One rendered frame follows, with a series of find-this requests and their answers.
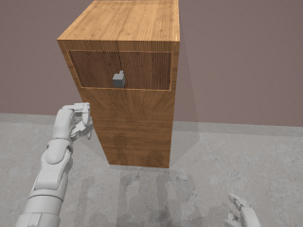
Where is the left robot hand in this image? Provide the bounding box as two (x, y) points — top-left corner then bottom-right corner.
(52, 102), (94, 145)

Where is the right robot hand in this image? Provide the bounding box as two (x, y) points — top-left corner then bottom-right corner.
(224, 193), (261, 227)

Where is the handle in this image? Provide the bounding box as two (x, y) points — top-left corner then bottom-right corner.
(113, 70), (126, 88)

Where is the robot left forearm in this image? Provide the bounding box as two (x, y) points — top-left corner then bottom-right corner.
(14, 139), (74, 227)

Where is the cabinet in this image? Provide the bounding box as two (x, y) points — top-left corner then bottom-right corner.
(57, 0), (180, 168)

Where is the drawer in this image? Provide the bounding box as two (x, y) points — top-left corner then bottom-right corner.
(68, 49), (172, 90)

